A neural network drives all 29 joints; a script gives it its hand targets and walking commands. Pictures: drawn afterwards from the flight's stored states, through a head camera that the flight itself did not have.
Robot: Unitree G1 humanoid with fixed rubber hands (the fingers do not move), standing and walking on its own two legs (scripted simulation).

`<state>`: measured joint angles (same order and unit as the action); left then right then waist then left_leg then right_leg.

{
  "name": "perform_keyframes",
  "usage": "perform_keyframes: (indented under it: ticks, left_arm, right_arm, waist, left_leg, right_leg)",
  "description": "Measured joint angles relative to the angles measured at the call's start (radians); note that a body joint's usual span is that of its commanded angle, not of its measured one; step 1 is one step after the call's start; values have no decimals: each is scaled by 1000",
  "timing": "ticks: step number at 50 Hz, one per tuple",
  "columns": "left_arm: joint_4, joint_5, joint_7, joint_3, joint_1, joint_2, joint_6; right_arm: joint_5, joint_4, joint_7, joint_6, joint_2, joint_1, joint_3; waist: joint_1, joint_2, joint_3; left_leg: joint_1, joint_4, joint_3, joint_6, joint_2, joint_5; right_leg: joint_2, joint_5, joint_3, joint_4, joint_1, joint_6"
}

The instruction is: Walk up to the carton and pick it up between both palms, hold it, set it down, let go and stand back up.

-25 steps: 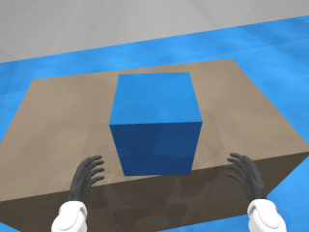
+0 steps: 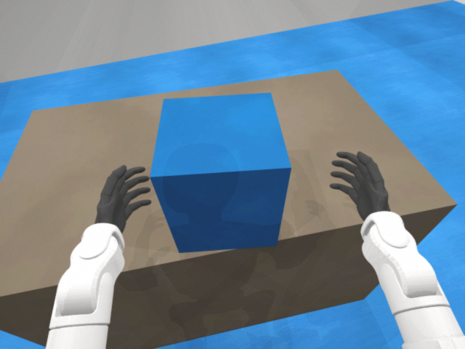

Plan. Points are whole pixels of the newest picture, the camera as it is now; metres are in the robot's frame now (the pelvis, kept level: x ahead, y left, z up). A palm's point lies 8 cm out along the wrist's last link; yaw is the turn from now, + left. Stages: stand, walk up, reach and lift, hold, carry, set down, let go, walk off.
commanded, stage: reach and lift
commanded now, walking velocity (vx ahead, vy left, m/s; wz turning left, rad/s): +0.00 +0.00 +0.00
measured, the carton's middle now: (223, 176) +0.44 +0.05 +0.04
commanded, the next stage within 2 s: none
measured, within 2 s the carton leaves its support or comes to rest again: neither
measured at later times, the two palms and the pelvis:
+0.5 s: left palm (111, 157) +0.38 +0.22 +0.16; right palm (360, 147) +0.40 -0.19 +0.15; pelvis +0.00 +0.00 +0.00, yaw +0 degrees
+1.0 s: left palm (107, 114) +0.43 +0.22 +0.20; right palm (361, 102) +0.45 -0.19 +0.20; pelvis +0.00 +0.00 +0.00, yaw +1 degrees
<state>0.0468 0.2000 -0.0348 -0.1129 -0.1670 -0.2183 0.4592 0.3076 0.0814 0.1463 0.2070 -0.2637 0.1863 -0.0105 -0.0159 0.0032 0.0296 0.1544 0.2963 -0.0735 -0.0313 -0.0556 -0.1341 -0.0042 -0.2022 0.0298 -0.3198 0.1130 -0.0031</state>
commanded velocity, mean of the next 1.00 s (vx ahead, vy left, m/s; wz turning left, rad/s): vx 0.00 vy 0.00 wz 0.00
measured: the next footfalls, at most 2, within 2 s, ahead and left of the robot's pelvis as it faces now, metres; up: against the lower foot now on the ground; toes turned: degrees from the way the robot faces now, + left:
none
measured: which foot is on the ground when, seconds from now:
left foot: down 0.00-1.00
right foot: down 0.00-1.00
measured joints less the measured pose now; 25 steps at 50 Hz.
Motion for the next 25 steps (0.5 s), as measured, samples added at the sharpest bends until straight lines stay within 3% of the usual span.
perform_keyframes:
  ticks: [6,16,25]
  left_arm:
    - [-101,-21,5,-21,-126,3,68]
    - [-143,-29,-5,-59,-266,-46,134]
    - [-327,-7,-20,-17,-455,-76,148]
  right_arm:
    - [31,137,11,74,-7,132,-14]
    - [85,172,32,106,-42,273,-55]
    - [100,424,2,144,-71,486,-27]
  waist:
    - [10,6,-12]
    - [16,18,-13]
    - [13,-1,-59]
  left_leg:
    - [6,-5,-4,0,-2,7]
    - [46,20,-6,0,-8,2]
    - [88,44,11,2,-5,-7]
  right_leg:
    - [-2,2,4,-8,14,1]
    - [-7,2,7,-27,53,1]
    - [-4,4,-8,-20,74,-2]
